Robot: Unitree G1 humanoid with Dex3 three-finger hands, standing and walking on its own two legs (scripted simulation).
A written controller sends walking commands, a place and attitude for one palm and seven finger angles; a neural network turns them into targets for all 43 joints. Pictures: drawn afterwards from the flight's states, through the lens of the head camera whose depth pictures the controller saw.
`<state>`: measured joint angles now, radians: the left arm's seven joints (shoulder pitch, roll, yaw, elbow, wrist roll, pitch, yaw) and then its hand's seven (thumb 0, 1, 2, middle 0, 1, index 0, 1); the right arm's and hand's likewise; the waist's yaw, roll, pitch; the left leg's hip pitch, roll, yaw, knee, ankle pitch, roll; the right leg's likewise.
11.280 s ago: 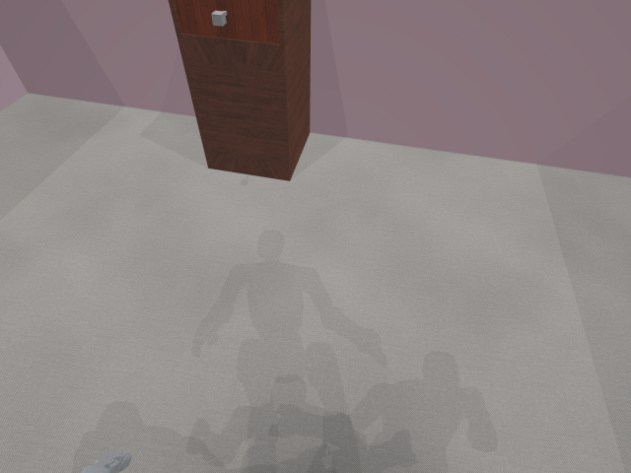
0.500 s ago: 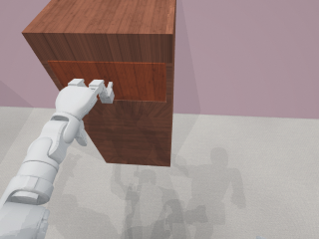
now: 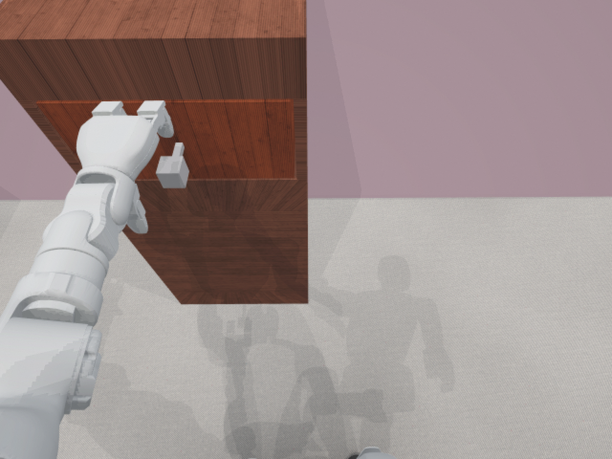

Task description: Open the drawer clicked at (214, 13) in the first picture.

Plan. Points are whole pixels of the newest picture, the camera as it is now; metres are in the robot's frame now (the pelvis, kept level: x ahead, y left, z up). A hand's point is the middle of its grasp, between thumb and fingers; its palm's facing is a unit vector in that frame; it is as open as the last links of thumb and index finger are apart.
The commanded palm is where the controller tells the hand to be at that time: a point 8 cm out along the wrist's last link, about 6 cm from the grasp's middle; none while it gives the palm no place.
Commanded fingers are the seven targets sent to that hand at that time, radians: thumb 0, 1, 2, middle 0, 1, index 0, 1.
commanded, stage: move the hooked fingers above the handle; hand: left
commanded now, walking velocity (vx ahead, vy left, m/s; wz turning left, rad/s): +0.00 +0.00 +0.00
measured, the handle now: (175, 163) +0.57 +0.21 +0.00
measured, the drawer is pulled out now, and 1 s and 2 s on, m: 0.00 0.00 0.00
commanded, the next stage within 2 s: none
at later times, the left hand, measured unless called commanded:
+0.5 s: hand (156, 151) +0.52 +0.21 +0.07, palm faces +0.01 +0.02 -1.00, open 13.8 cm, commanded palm +0.50 +0.23 +0.12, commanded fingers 0.00 -0.50 0.30 -0.30 -1.20 -0.30 -1.20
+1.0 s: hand (150, 150) +0.53 +0.23 +0.06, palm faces -0.02 +0.01 -1.00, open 13.6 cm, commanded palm +0.51 +0.23 +0.11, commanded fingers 0.00 -0.50 0.30 -0.30 -1.20 -0.30 -1.20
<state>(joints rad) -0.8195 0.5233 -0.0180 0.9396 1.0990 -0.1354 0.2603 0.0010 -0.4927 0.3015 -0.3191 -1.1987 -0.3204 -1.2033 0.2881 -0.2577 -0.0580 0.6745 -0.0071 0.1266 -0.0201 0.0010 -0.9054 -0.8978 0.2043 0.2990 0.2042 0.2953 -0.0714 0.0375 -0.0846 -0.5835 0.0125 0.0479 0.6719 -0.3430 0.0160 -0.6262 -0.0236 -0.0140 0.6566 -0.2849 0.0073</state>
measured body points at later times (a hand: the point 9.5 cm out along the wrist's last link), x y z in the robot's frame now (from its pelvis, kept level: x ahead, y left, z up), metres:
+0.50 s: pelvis +0.00 +0.00 -0.01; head +0.11 -0.02 +0.43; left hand +0.52 +0.21 +0.12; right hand -0.02 -0.28 -0.14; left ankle -0.02 +0.11 -0.72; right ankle +0.01 -0.13 -0.72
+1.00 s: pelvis +0.00 +0.01 -0.01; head +0.12 +0.00 +0.42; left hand +0.53 +0.22 +0.12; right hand -0.01 -0.28 -0.13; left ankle -0.02 +0.11 -0.72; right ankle +0.01 -0.13 -0.72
